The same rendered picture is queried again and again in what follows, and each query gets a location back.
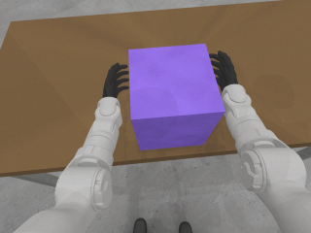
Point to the left robot hand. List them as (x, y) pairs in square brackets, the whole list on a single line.
[(111, 84)]

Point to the right robot foot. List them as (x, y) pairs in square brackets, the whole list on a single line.
[(185, 227)]

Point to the robot foot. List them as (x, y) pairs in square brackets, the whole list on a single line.
[(185, 227), (140, 226)]

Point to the right robot hand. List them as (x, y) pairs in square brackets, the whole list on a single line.
[(226, 74)]

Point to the left robot forearm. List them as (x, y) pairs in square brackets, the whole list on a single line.
[(101, 139)]

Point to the table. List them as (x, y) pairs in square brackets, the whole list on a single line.
[(53, 71)]

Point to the left robot upper arm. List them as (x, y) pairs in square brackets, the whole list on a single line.
[(81, 192)]

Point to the carton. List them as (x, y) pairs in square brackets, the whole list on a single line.
[(175, 100)]

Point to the right robot forearm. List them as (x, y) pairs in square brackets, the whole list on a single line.
[(245, 126)]

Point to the right robot upper arm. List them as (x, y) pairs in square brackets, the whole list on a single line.
[(277, 176)]

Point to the left robot foot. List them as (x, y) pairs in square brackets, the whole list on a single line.
[(140, 226)]

